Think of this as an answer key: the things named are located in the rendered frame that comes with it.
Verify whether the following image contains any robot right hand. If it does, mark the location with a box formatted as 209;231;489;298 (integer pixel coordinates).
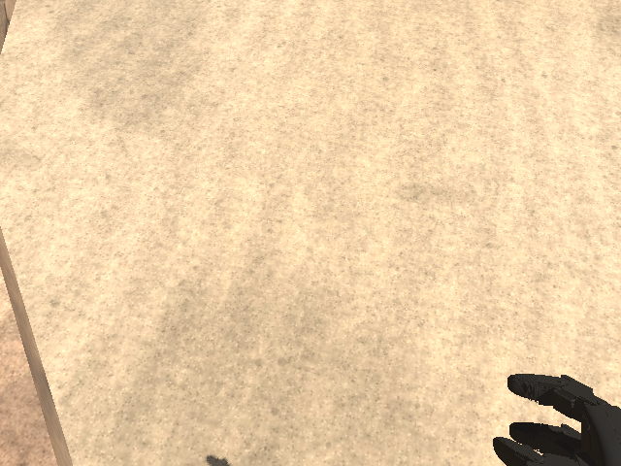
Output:
493;374;621;466

